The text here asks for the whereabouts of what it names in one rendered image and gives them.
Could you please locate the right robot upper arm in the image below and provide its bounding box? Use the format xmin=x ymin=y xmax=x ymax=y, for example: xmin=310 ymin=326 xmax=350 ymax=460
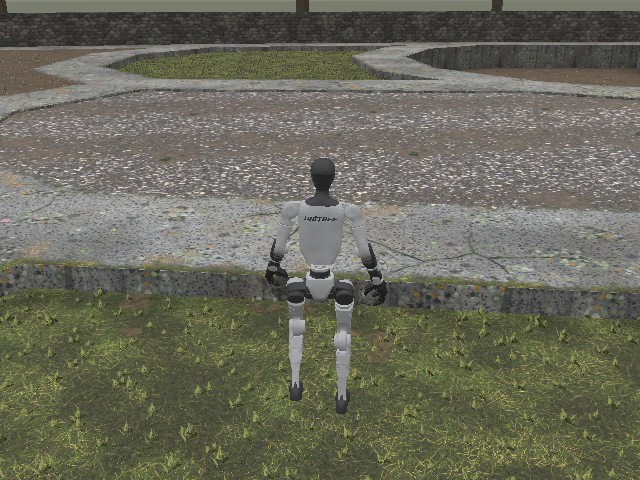
xmin=343 ymin=202 xmax=371 ymax=259

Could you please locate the humanoid robot torso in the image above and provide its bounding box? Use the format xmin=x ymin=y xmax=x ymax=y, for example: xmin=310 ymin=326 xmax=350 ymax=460
xmin=298 ymin=196 xmax=345 ymax=300

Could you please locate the humanoid robot head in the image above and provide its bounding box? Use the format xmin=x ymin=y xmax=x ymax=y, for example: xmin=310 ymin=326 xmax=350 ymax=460
xmin=305 ymin=158 xmax=339 ymax=207

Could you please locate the robot right hand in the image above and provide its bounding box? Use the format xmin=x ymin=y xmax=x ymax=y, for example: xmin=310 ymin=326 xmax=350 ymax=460
xmin=364 ymin=280 xmax=387 ymax=306

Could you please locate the left robot upper arm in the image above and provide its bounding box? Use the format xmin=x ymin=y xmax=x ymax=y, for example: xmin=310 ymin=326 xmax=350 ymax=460
xmin=273 ymin=201 xmax=301 ymax=255

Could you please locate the right robot forearm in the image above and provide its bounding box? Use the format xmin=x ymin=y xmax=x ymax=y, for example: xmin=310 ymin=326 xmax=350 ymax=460
xmin=361 ymin=243 xmax=384 ymax=285

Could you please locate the robot left hand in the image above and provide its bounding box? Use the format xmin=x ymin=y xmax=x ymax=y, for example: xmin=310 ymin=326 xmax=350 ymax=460
xmin=265 ymin=267 xmax=288 ymax=286

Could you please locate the left robot forearm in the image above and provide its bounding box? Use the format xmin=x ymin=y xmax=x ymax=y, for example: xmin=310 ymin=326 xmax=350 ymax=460
xmin=267 ymin=239 xmax=284 ymax=272

